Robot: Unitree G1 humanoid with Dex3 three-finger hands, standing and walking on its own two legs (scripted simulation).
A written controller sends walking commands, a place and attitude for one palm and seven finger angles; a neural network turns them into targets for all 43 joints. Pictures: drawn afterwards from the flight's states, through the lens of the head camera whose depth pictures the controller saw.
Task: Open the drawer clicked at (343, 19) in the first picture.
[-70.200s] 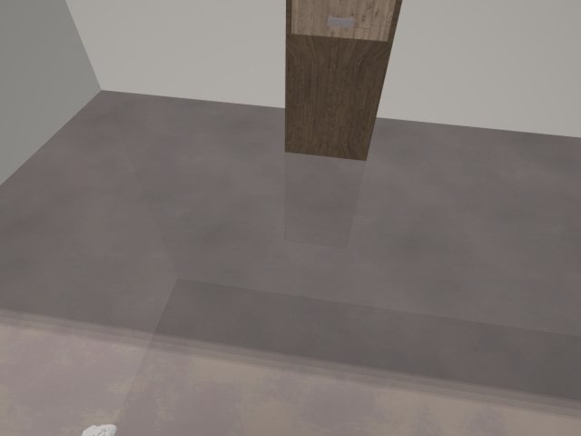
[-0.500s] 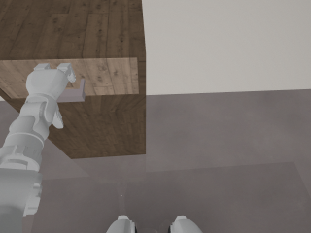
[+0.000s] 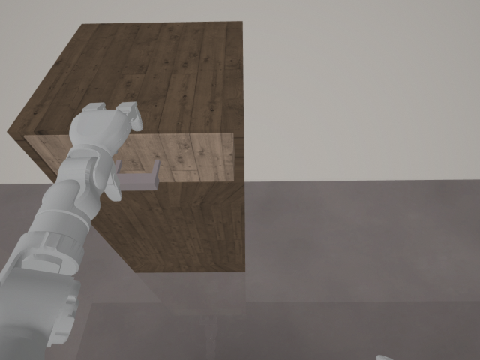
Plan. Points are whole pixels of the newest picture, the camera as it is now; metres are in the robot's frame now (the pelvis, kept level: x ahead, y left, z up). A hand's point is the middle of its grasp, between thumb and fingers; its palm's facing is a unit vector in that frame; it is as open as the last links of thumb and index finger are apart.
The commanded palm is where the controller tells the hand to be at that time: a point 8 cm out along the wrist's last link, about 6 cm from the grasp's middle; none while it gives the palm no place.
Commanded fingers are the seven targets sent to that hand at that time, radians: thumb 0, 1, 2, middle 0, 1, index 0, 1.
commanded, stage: lift the hand off the handle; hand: left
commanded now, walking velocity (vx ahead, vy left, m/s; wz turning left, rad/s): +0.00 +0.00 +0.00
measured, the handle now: (135, 173) +0.49 +0.24 -0.02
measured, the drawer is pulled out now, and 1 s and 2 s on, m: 0.00 0.00 0.00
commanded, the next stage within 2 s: draw the hand back to the body in 0.34 s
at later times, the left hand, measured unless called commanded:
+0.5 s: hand (104, 141) +0.45 +0.24 +0.11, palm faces -0.08 -0.02 -1.00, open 13.8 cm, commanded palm +0.42 +0.25 +0.18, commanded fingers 0.00 -0.50 0.30 -0.30 -1.20 -0.30 -1.20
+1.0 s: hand (70, 197) +0.33 +0.25 +0.13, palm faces +0.03 -0.05 -1.00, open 13.8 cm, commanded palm +0.30 +0.25 +0.19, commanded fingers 0.00 -0.50 0.30 -0.30 -1.20 -0.30 -1.20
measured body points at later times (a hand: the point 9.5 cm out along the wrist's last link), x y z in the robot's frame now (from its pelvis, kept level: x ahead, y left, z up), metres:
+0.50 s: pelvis +0.01 -0.02 +0.01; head +0.06 -0.04 +0.45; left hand +0.45 +0.24 +0.17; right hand +0.07 -0.30 -0.13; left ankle -0.01 +0.11 -0.72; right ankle -0.02 -0.13 -0.72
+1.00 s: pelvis +0.00 +0.00 +0.02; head +0.02 -0.04 +0.46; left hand +0.32 +0.25 +0.18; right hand +0.20 -0.23 -0.09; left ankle -0.01 +0.11 -0.72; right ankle -0.02 -0.13 -0.72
